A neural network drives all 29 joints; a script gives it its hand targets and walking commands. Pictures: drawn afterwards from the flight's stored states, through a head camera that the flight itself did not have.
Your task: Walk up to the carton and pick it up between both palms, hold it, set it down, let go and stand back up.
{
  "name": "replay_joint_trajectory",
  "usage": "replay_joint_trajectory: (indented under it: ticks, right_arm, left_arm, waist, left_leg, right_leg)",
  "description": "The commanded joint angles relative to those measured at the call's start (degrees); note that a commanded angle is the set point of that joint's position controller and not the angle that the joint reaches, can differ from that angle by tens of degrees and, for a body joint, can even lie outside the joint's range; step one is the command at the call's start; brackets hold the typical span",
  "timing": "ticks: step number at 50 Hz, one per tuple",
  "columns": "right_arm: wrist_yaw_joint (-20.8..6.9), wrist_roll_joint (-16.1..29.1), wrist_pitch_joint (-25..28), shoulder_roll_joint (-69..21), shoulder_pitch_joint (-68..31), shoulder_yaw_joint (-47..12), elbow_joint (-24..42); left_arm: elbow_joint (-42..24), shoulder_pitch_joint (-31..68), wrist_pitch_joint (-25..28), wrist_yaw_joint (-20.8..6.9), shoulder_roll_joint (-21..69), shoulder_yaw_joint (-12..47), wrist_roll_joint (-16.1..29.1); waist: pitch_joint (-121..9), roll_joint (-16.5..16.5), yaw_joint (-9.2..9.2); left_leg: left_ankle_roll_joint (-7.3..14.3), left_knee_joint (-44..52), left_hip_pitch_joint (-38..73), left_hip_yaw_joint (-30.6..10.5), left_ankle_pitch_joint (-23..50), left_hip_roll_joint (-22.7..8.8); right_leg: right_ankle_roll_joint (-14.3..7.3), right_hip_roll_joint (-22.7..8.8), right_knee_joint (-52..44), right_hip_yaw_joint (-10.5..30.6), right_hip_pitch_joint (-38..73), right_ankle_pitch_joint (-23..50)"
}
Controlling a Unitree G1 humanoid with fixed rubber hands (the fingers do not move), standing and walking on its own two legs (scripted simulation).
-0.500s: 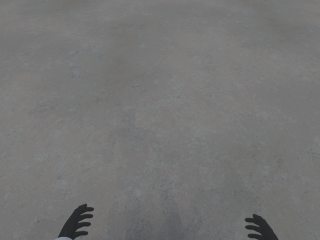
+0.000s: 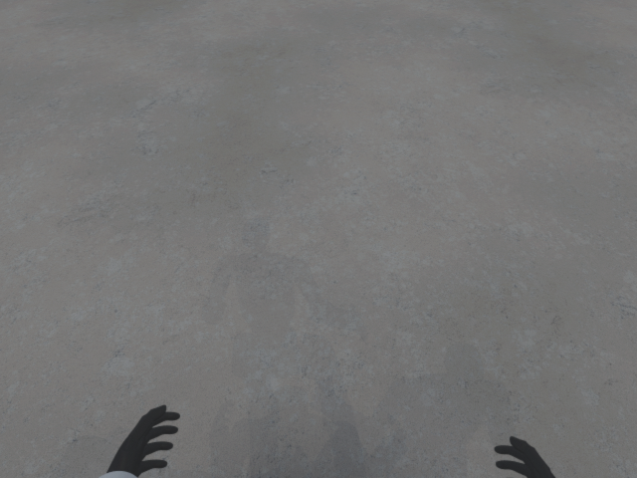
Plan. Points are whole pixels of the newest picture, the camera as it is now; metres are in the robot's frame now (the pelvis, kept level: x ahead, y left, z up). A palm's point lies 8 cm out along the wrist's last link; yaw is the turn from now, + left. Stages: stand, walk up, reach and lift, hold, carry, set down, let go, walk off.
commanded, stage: stand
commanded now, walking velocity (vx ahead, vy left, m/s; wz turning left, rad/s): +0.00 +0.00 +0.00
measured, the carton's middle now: out of the picture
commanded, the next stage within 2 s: walk up in 1.86 s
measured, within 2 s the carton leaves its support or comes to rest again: neither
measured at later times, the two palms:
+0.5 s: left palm (123, 476) +0.14 +0.26 -0.07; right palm out of the picture +0.11 -0.26 -0.10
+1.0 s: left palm out of the picture +0.12 +0.26 -0.08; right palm out of the picture +0.09 -0.27 -0.10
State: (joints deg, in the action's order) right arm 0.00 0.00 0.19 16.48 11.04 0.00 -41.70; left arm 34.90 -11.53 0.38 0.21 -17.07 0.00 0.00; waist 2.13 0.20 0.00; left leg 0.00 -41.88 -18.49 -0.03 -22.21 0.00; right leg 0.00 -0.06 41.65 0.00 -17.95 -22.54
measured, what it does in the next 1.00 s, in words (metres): stands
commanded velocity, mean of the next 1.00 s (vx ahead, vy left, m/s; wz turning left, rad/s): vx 0.00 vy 0.00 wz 0.00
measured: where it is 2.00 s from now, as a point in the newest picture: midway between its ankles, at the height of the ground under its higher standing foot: outside the picture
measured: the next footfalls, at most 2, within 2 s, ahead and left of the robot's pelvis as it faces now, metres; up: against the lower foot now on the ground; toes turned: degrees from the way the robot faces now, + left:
none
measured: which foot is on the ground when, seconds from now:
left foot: down 0.00-1.00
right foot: down 0.00-1.00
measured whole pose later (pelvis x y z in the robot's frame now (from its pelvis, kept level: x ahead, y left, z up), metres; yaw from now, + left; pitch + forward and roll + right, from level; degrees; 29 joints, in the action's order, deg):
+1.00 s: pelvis -0.02 +0.00 +0.00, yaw +0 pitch -2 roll +0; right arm 0.0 0.0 0.2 16.9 11.0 0.0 -46.8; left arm 37.4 -11.5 0.4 0.2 -17.6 0.0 0.0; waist 2.1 0.4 0.0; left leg 0.0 -40.7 -18.5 0.0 -19.8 0.0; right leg 0.0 -0.1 40.7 0.0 -18.1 -20.3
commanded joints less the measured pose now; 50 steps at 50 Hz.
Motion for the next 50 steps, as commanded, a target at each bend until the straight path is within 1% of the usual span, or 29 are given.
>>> replay_joint_trajectory:
  ticks: [1,17,50]
  right_arm:
    - [0.2,-1.0,2.2,12.2,-4.6,4.5,4.8]
    - [0.3,-0.9,2.1,12.6,-5.0,4.3,3.4]
    - [-0.1,-1.0,2.0,13.2,-5.4,3.7,-1.0]
  left_arm:
    - [-2.6,2.3,2.4,0.9,-11.0,-4.8,-1.0]
    - [-1.7,2.5,2.4,0.9,-11.3,-4.7,-0.8]
    - [1.5,3.7,2.4,0.7,-11.7,-4.1,-0.8]
  waist:
    - [-4.4,0.1,-0.04]
    - [-4.2,0.3,-0.09]
    - [-2.0,1.0,-0.43]
  left_leg:
    - [3.6,8.0,2.2,-4.5,18.9,-4.9]
    - [3.7,8.5,2.6,-4.7,19.9,-5.1]
    - [3.6,11.6,1.9,-5.7,13.6,-4.8]
  right_leg:
    - [-3.7,-5.1,-8.8,5.4,3.8,19.6]
    - [-3.7,-5.5,-9.4,5.6,4.1,20.0]
    - [-3.6,-6.0,-13.0,6.9,3.0,12.8]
